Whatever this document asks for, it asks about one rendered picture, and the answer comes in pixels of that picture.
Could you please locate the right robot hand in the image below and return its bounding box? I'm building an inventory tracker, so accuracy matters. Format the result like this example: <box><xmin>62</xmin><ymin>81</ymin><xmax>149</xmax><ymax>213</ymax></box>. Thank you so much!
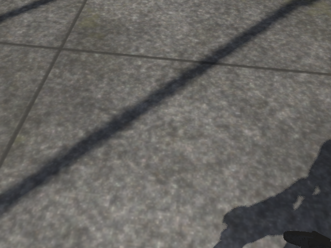
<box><xmin>283</xmin><ymin>231</ymin><xmax>331</xmax><ymax>248</ymax></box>

